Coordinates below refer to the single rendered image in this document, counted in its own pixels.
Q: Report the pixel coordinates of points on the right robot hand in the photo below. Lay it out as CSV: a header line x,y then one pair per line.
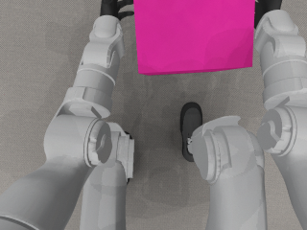
x,y
263,6

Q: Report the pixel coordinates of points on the right robot foot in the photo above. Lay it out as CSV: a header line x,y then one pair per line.
x,y
190,120

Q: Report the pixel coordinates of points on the carton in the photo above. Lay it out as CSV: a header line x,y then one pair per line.
x,y
193,36

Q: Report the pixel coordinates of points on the robot right forearm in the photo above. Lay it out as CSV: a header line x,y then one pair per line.
x,y
283,60

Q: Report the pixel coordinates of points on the right robot upper arm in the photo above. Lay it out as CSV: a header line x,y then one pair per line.
x,y
283,134

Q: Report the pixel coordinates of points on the right robot thigh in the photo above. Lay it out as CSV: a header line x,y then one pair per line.
x,y
226,157

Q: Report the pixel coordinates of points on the robot left forearm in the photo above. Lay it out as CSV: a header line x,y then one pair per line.
x,y
97,73

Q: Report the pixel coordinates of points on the left robot upper arm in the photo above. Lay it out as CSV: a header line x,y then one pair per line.
x,y
46,198

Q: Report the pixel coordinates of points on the left robot hand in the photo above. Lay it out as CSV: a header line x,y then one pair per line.
x,y
112,7

